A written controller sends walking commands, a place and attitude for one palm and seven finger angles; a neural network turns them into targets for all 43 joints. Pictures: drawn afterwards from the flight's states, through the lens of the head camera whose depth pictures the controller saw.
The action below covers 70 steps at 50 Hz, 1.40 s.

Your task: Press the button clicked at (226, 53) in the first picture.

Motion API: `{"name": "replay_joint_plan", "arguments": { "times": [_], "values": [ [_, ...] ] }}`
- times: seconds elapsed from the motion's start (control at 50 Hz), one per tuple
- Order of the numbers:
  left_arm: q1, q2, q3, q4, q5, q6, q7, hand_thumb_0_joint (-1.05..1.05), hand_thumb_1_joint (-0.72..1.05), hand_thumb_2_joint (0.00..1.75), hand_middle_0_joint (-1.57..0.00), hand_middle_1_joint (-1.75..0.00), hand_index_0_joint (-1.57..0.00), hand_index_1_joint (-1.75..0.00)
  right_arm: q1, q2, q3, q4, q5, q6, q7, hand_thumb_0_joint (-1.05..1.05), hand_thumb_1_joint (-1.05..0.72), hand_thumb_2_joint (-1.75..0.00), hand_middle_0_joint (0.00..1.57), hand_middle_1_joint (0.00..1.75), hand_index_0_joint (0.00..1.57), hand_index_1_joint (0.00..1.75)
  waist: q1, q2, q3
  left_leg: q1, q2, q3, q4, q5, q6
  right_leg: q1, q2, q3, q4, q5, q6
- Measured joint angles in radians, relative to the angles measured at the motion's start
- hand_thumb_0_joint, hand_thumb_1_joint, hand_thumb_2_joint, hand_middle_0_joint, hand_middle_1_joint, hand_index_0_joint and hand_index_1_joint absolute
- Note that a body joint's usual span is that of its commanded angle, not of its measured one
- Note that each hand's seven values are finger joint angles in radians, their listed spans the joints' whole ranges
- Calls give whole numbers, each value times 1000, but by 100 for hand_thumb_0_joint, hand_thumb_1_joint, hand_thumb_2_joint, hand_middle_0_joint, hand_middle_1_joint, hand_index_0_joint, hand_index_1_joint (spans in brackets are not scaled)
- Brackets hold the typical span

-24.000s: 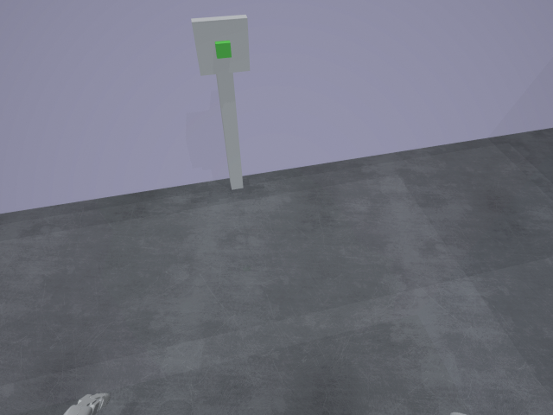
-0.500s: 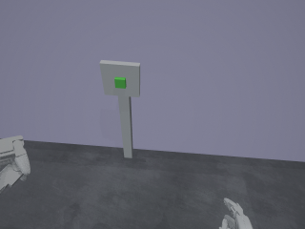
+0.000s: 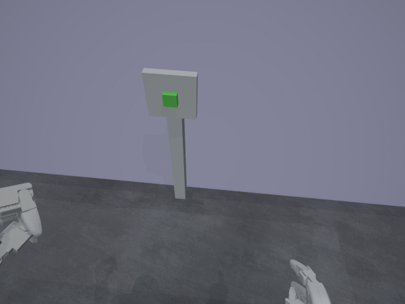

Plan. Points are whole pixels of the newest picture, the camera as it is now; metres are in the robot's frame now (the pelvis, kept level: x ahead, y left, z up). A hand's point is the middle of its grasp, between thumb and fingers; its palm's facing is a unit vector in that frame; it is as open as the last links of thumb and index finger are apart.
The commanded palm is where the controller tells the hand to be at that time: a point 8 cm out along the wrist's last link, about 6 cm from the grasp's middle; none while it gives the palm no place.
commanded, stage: stop stepping back and stand still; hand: left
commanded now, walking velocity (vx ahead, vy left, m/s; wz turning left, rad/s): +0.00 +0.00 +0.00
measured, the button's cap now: (170, 99) +0.75 +0.14 -0.04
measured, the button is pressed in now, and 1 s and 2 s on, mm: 0 0 0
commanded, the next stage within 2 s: let the arm hang, fingers relaxed in 0.18 s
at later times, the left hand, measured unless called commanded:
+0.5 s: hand out of the picture +0.12 +0.22 -0.13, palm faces +0.00 -0.96 -0.29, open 3.1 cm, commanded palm none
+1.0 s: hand out of the picture -0.08 +0.17 -0.17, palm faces +0.07 -0.98 -0.20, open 6.7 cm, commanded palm none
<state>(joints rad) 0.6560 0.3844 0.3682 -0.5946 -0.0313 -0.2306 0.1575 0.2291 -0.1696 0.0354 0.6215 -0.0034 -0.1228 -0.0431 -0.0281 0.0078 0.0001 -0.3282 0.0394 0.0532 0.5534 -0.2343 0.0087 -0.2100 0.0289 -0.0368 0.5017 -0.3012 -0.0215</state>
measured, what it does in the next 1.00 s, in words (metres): stands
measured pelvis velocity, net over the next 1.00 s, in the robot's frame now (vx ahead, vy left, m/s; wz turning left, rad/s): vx -0.02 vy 0.01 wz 0.02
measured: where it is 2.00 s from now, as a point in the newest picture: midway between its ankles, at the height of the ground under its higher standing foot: outside the picture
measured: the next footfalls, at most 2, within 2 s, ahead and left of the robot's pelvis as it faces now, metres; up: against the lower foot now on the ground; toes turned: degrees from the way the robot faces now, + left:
none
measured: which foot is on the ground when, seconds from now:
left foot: down 0.00-1.00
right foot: down 0.00-1.00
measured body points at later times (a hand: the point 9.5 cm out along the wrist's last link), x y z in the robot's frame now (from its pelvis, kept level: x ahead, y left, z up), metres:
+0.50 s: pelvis -0.01 +0.01 +0.00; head +0.00 +0.01 +0.45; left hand +0.12 +0.27 -0.11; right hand +0.13 -0.25 -0.12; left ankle +0.04 +0.11 -0.73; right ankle -0.02 -0.11 -0.73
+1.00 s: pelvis -0.02 +0.01 +0.01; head -0.01 +0.00 +0.46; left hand -0.08 +0.23 -0.15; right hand -0.05 -0.19 -0.16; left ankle +0.04 +0.11 -0.73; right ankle -0.02 -0.11 -0.73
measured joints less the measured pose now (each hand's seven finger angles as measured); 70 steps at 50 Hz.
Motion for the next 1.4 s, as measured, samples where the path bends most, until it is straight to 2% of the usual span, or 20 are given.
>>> {"name": "replay_joint_plan", "arguments": {
  "times": [0.14, 0.28, 0.3, 0.32, 0.38, 0.42, 0.46, 0.54, 0.56, 0.6, 0.66, 0.72, 0.84, 1.02, 1.2, 1.4],
  "values": [
    [0, -3, -8, 47, -5, 21, 0, 1, 89, 90, -131, -150, -131, -150, -7, -27, -19, 9, 3, 30, -23, 1, -90, -90, 21, 30, 20, 30, 22, -3, 4, 36, -10, 14, -48, 11, 6, 25, -10, 13, -34, 7, 10],
    [-27, -16, -20, 53, -6, 29, 4, 2, 89, 90, -130, -150, -131, -150, -27, -39, -26, -9, 5, 24, -28, 1, -91, -90, 21, 30, 20, 30, 23, -7, 6, 43, -10, 12, -74, 25, 6, 38, -8, 11, -71, 27, 11],
    [-56, -9, -44, 104, 10, 13, -13, 1, 89, 90, -130, -150, -131, -150, -33, -50, -34, 10, 7, 1, -8, 1, -91, -90, 21, 30, 20, 30, 25, 1, 0, 27, -11, 7, -62, 24, 7, 26, -9, 6, -61, 27, 12],
    [-111, -2, -87, 201, 27, 23, -42, 1, 89, 90, -130, -150, -131, -150, -45, -69, -42, 40, 8, -8, 14, 1, -90, -90, 21, 30, 20, 30, 33, 14, -7, 10, -14, 3, -45, 20, 9, 10, -12, 1, -43, 20, 13],
    [-282, -32, -219, 607, 54, 139, -110, 0, 90, 90, -128, -148, -128, -148, -91, -122, -50, 129, -1, 38, 48, 1, -90, -90, 21, 30, 20, 30, 43, 54, -24, -22, -26, 0, 0, 6, 20, -26, -26, -4, 19, -8, 18],
    [-357, -69, -275, 875, 63, 210, -130, 0, 90, 90, -124, -145, -125, -144, -109, -129, -46, 170, -9, 71, 53, 1, -91, -90, 21, 30, 20, 30, 33, 55, -21, -25, -33, 2, 15, 0, 24, -36, -34, -2, 51, -23, 20],
    [-393, -107, -314, 1092, 65, 255, -138, 1, 91, 90, -120, -140, -120, -140, -109, -117, -39, 198, -16, 94, 53, 1, -91, -90, 21, 30, 20, 30, 19, 35, -7, -15, -36, 7, 15, 1, 24, -35, -38, 3, 66, -29, 21],
    [-395, -181, -372, 1384, 63, 287, -137, 1, 91, 90, -108, -129, -108, -128, -73, -78, -22, 267, -23, 123, 48, 1, -91, -90, 20, 30, 20, 30, 5, -16, 33, 16, -34, 6, -16, 19, 19, -7, -35, 2, 40, -14, 18],
    [-389, -184, -368, 1435, 75, 287, -115, 1, 91, 90, -104, -127, -105, -125, -59, -66, -18, 289, -23, 128, 46, 1, -91, -90, 20, 30, 20, 30, 7, -26, 42, 21, -31, 2, -24, 24, 18, 2, -31, -2, 26, -6, 16],
    [-375, -177, -344, 1514, 52, 278, -109, 1, 91, 90, -97, -122, -98, -119, -26, -44, -15, 336, -22, 138, 40, 1, -91, -90, 20, 30, 20, 30, 18, -38, 55, 29, -27, -7, -43, 37, 14, 18, -25, -11, -5, 11, 11],
    [-347, -159, -341, 1600, 49, 268, -123, 1, 91, 89, -87, -111, -88, -108, 18, -19, -16, 402, -20, 152, 33, 1, -91, -90, 20, 30, 20, 30, 35, -33, 69, 38, -24, -17, -67, 53, 12, 38, -20, -20, -48, 34, 8],
    [-315, -160, -347, 1667, 46, 262, -129, 1, 91, 90, -77, -98, -77, -96, 51, -1, -20, 452, -17, 158, 28, 1, -91, -90, 20, 30, 20, 30, 42, -16, 76, 49, -27, -17, -89, 65, 14, 51, -21, -21, -72, 49, 10],
    [-270, -195, -358, 1748, 44, 255, -125, 1, 91, 90, -56, -73, -57, -72, 87, 28, -27, 505, -12, 155, 23, 1, -91, -90, 20, 30, 20, 30, 37, 11, 74, 67, -36, -7, -119, 81, 21, 56, -31, -12, -82, 56, 16],
    [-288, -265, -361, 1759, 45, 242, -117, 1, 91, 90, -29, -42, -30, -41, 96, 65, -31, 524, -13, 144, 17, 1, -91, -90, 20, 30, 20, 30, 29, 17, 41, 80, -42, 3, -128, 83, 22, 53, -38, -2, -61, 46, 17],
    [-339, -302, -358, 1730, 48, 227, -115, 0, 91, 90, -21, -32, -21, -32, 90, 77, -36, 518, -17, 133, 12, 1, -91, -90, 20, 30, 20, 30, 24, 4, 17, 80, -37, 2, -123, 81, 15, 50, -33, -3, -51, 40, 11],
    [-339, -277, -349, 1731, 46, 226, -115, 1, 92, 90, -20, -30, -20, -30, 93, 66, -42, 514, -16, 131, 10, 0, -91, -90, 20, 30, 20, 30, 20, 3, 34, 81, -26, -1, -126, 80, 4, 54, -22, -5, -60, 42, 1]
  ]
}}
